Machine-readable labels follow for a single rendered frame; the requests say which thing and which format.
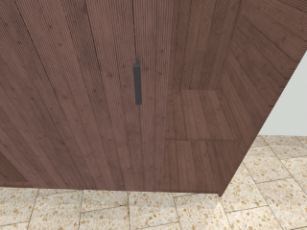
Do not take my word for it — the wardrobe door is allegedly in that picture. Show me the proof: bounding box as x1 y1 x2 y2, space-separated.
0 0 175 192
0 151 29 182

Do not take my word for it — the handle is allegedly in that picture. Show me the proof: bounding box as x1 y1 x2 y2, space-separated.
132 59 142 105

